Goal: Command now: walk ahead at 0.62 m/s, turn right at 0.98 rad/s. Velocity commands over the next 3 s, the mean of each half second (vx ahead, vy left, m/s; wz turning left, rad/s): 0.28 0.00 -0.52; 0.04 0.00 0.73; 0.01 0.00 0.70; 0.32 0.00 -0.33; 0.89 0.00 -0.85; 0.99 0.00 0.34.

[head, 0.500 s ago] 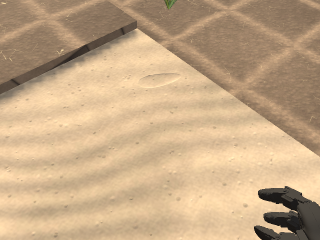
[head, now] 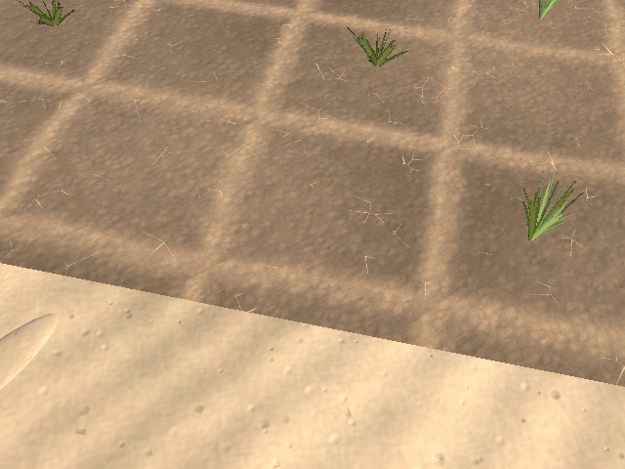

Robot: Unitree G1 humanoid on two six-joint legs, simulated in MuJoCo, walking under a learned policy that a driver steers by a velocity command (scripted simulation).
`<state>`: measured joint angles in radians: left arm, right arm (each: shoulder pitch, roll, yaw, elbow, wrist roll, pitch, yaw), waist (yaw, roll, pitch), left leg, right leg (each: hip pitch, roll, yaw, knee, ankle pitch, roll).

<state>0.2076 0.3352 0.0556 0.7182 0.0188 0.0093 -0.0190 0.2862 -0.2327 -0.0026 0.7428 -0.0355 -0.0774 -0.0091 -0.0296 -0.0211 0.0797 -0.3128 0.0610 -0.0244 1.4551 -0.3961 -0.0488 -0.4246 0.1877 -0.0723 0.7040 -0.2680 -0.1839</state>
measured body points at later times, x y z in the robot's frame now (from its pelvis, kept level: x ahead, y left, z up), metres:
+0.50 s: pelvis +0.26 +0.07 +0.02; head +0.30 +0.05 +0.47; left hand +0.53 +0.26 -0.06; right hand +0.31 -0.22 -0.09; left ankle +0.41 +0.12 -0.70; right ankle +0.23 -0.06 -0.67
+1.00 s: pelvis +0.29 +0.07 +0.03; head +0.33 +0.08 +0.48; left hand +0.39 +0.37 -0.07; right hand +0.52 -0.17 -0.05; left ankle +0.29 +0.20 -0.68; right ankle +0.29 -0.07 -0.70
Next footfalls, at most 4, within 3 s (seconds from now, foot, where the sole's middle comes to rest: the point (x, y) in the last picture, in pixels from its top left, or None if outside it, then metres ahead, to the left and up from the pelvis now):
0.26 left None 0.45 0.11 -0.74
0.60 right None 0.33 -0.07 -0.74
1.04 left None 0.32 0.21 -0.74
1.48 right None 0.44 0.02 -0.74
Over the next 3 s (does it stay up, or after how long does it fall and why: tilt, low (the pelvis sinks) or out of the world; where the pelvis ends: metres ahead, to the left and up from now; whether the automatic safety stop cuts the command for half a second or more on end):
stays up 1.35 0.05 -0.04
